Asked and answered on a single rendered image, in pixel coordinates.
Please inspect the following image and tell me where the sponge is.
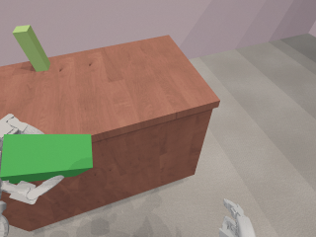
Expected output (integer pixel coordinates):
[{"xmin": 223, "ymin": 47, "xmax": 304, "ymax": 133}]
[{"xmin": 0, "ymin": 134, "xmax": 93, "ymax": 184}]

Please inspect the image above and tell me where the table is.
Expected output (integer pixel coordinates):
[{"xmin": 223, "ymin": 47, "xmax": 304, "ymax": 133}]
[{"xmin": 0, "ymin": 35, "xmax": 220, "ymax": 232}]

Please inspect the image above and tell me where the robot left hand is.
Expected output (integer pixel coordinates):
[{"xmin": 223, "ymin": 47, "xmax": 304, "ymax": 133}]
[{"xmin": 0, "ymin": 114, "xmax": 64, "ymax": 204}]

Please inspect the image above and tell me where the left robot forearm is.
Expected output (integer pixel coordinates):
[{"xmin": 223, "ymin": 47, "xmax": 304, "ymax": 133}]
[{"xmin": 0, "ymin": 200, "xmax": 10, "ymax": 237}]

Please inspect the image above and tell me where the robot right hand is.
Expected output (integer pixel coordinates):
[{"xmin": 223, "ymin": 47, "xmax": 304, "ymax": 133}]
[{"xmin": 219, "ymin": 198, "xmax": 257, "ymax": 237}]

